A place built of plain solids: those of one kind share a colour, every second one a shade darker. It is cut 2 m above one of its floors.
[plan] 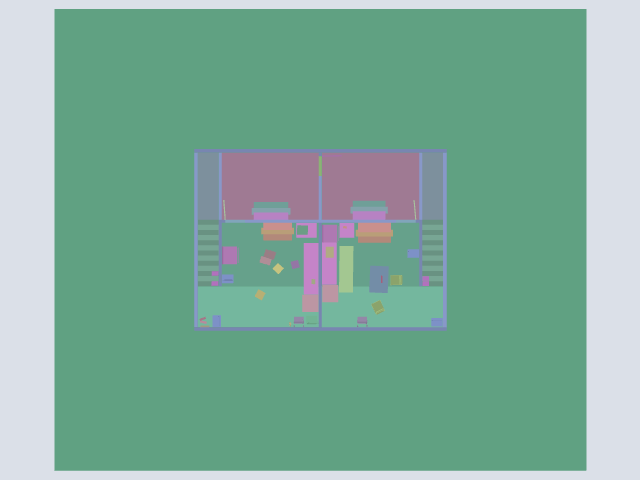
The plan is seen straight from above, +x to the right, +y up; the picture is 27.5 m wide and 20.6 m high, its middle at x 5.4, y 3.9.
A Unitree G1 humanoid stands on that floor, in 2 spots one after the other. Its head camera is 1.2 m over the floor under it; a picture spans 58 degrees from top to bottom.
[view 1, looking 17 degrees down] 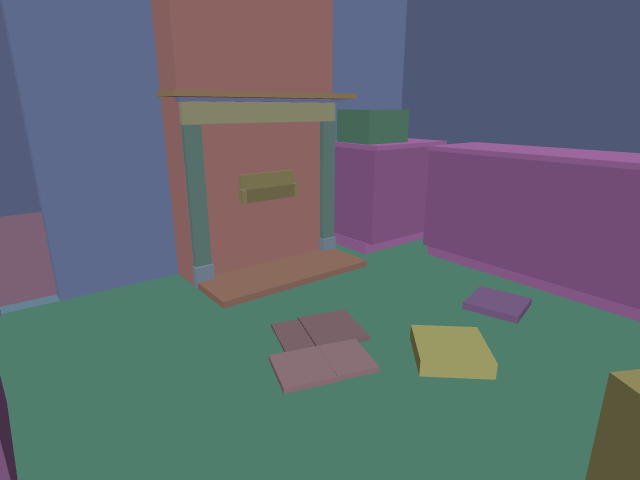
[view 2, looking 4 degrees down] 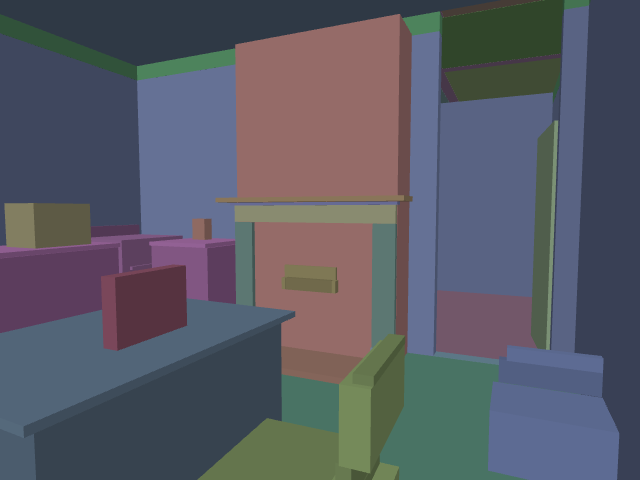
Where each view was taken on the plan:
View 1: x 1.93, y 1.57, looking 52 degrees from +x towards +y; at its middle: fixture_breast_house_body_plinth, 3.64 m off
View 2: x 9.22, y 1.07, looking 114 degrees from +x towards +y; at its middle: fixture_breast_house_body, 3.47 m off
